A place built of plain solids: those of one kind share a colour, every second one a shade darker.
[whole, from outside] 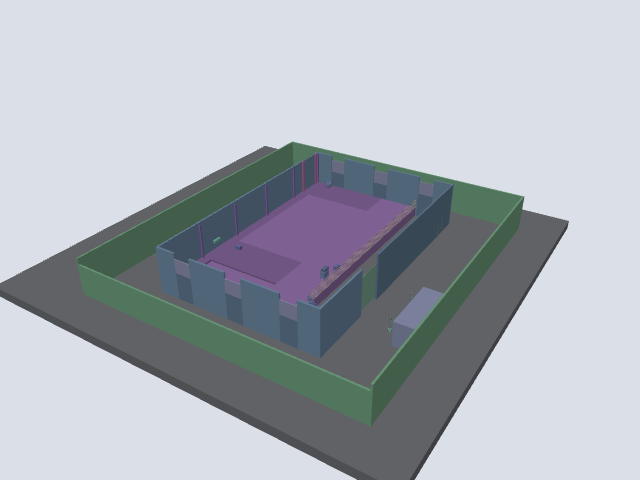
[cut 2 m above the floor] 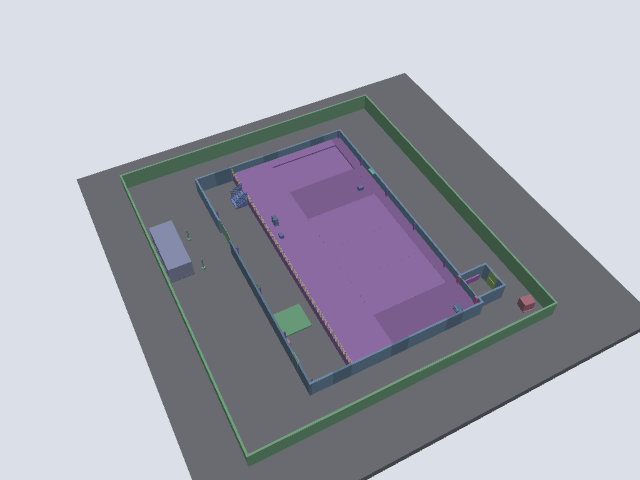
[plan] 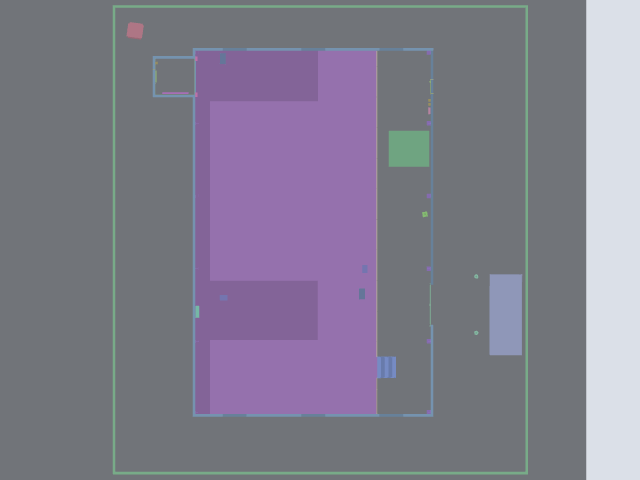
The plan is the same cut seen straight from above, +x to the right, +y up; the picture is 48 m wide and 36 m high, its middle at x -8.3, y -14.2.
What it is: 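A works' hall with docks between sunk bays; one tall room; a strip of floor behind the doors, a deck 1.05 m over it that fills the rest, and 3 sunk grounds in the deck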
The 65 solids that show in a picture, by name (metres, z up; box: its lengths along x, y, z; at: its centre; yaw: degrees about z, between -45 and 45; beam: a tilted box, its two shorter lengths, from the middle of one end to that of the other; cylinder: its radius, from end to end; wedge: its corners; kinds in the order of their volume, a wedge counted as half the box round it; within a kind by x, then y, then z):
{
 "raised_floor_bank_1": {"box": [1.1, 27.25, 1.1], "at": [-17.1, -13.62, 0.5]},
 "raised_floor_bank_2": {"box": [8.1, 1.1, 1.1], "at": [-12.5, -26.7, 0.5]},
 "raised_floor_bank_3": {"box": [8.1, 4.45, 0.93], "at": [-12.5, -23.93, 0.42]},
 "raised_floor_bank_4": {"box": [8.1, 4.45, 1.1], "at": [-12.5, -19.48, 0.5]},
 "raised_floor_bank_5": {"box": [8.1, 4.65, 1.1], "at": [-12.5, -14.93, 0.5]},
 "raised_floor_bank_6": {"box": [8.1, 4.4, 1.1], "at": [-12.5, -10.4, 0.5]},
 "raised_floor_bank_7": {"box": [8.1, 4.4, 1.1], "at": [-12.5, -6.0, 0.5]},
 "raised_floor_bank_8": {"box": [8.1, 3.8, 1.1], "at": [-12.5, -1.9, 0.5]},
 "raised_floor_bank_9": {"box": [4.45, 27.25, 1.1], "at": [-6.22, -13.62, 0.5]},
 "yard_bound_1": {"box": [0.2, 35.2, 4.1], "at": [-23.75, -14.19, 2.0]},
 "yard_bound_2": {"box": [31.15, 0.2, 3.4], "at": [-8.27, -31.69, 1.65]},
 "yard_bound_3": {"box": [31.15, 0.2, 4.1], "at": [-8.27, 3.31, 2.0]},
 "yard_bound_4": {"box": [0.2, 35.2, 4.1], "at": [7.2, -14.19, 2.0]},
 "wall_1": {"box": [0.2, 3.1, 2.55], "at": [-20.75, -1.95, 1.23]},
 "wall_2": {"box": [3.2, 0.2, 2.55], "at": [-19.25, -3.4, 1.23]},
 "wall_3": {"box": [3.2, 0.2, 2.55], "at": [-19.25, -0.5, 1.23]},
 "wall_4": {"box": [0.2, 24.15, 5.05], "at": [-17.75, -15.38, 2.48]},
 "wall_5": {"box": [0.06, 2.82, 5.05], "at": [-17.62, -1.95, 2.48]},
 "wall_6": {"box": [2.26, 0.2, 5.05], "at": [-16.73, -27.35, 2.48]},
 "wall_7": {"box": [2.26, 0.2, 5.05], "at": [-16.73, 0.1, 2.48]},
 "wall_8": {"box": [1.81, 0.2, 2.95], "at": [-14.7, -27.35, 1.43]},
 "wall_9": {"box": [1.81, 0.2, 2.95], "at": [-14.7, 0.1, 1.43]},
 "wall_10": {"box": [4.11, 0.2, 5.05], "at": [-11.75, -27.35, 2.48]},
 "wall_11": {"box": [4.11, 0.2, 5.05], "at": [-11.75, 0.1, 2.48]},
 "wall_12": {"box": [1.81, 0.2, 2.95], "at": [-8.8, -27.35, 1.43]},
 "wall_13": {"box": [1.81, 0.2, 2.95], "at": [-8.8, 0.1, 1.43]},
 "wall_14": {"box": [4.06, 0.2, 5.05], "at": [-5.88, -27.35, 2.48]},
 "wall_15": {"box": [4.06, 0.2, 5.05], "at": [-5.88, 0.1, 2.48]},
 "wall_16": {"box": [1.81, 0.2, 2.95], "at": [-2.95, -27.35, 1.43]},
 "wall_17": {"box": [1.81, 0.2, 2.95], "at": [-2.95, 0.1, 1.43]},
 "wall_18": {"box": [2.26, 0.2, 5.05], "at": [-0.93, -27.35, 2.48]},
 "wall_19": {"box": [2.26, 0.2, 5.05], "at": [-0.93, 0.1, 2.48]},
 "wall_20": {"box": [0.2, 6.91, 5.05], "at": [0.1, -24.0, 2.48]},
 "wall_21": {"box": [0.2, 17.76, 5.05], "at": [0.1, -8.68, 2.48]},
 "beyond_container_1": {"box": [2.32, 5.99, 2.59], "at": [5.64, -19.82, 1.24], "yaw": -0.1},
 "beyond_container_2": {"box": [2.4, 6.06, 2.65], "at": [5.64, -19.82, 1.27], "yaw": -0.1},
 "raised_slab_1": {"box": [3.05, 2.7, 0.22], "at": [-1.62, -7.35, 0.06]},
 "window_pane_1": {"box": [1.8, 0.1, 1.51], "at": [-14.7, -27.4, 3.64]},
 "window_pane_2": {"box": [1.8, 0.1, 1.51], "at": [-14.7, 0.15, 3.64]},
 "window_pane_3": {"box": [1.8, 0.1, 1.51], "at": [-8.8, -27.4, 3.64]},
 "window_pane_4": {"box": [1.8, 0.1, 1.51], "at": [-8.8, 0.15, 3.64]},
 "window_pane_5": {"box": [1.8, 0.1, 1.51], "at": [-2.95, -27.4, 3.64]},
 "window_pane_6": {"box": [1.8, 0.1, 1.51], "at": [-2.95, 0.15, 3.64]},
 "door_landing_1": {"box": [0.3, 1.62, 0.93], "at": [-3.87, -23.75, 0.41]},
 "door_landing_2": {"box": [0.3, 1.62, 0.75], "at": [-3.59, -23.75, 0.33]},
 "door_landing_3": {"box": [0.3, 1.62, 0.57], "at": [-3.31, -23.75, 0.24]},
 "door_landing_4": {"box": [0.3, 1.62, 0.4], "at": [-3.03, -23.75, 0.15]},
 "door_landing_5": {"box": [0.3, 1.62, 0.23], "at": [-2.75, -23.75, 0.06]},
 "beyond_tote_tank_1": {"box": [1.18, 0.98, 1.02], "at": [-22.17, 1.49, 0.63], "yaw": -7.8},
 "pier_1": {"box": [0.17, 0.34, 5.05], "at": [-17.57, -3.3, 2.48]},
 "pier_2": {"box": [0.17, 0.34, 5.05], "at": [-17.57, -0.6, 2.48]},
 "sectional_door_1": {"box": [0.042, 3.08, 3.67], "at": [-0.01, -19.05, 2.1]},
 "deck_rail_1": {"box": [0.024, 23.0, 0.1], "at": [-4.03, -11.5, 1.1]},
 "deck_rail_2": {"box": [0.05, 23.0, 0.05], "at": [-4.03, -11.5, 1.44]},
 "deck_rail_3": {"box": [0.05, 23.0, 0.05], "at": [-4.03, -11.5, 1.75]},
 "deck_rail_4": {"box": [0.05, 23.0, 0.05], "at": [-4.03, -11.5, 2.08]},
 "radiator_1": {"box": [1.98, 0.14, 0.76], "at": [-19.15, -3.18, 0.49]},
 "carton_1": {"box": [0.6, 0.4, 0.4], "at": [-15.53, -18.53, 1.25]},
 "carton_2": {"box": [0.4, 0.6, 0.4], "at": [-4.94, -16.37, 1.25]},
 "file_trolley_1": {"box": [0.44, 0.8, 0.02], "at": [-15.59, -0.6, 1.86]},
 "file_trolley_2": {"box": [0.42, 0.72, 0.29], "at": [-5.14, -18.23, 1.99]},
 "door_leaf_1": {"box": [0.044, 1.0, 2.15], "at": [-20.65, -1.95, 1.02]},
 "signing_shelf_1": {"box": [0.3, 0.9, 0.26], "at": [-17.5, -19.59, 2.0]},
 "steel_column_1": {"box": [0.014, 0.22, 4.85], "at": [-17.43, -21.8, 2.38]},
 "steel_column_2": {"box": [0.014, 0.22, 4.85], "at": [-17.43, -16.35, 2.38]}
}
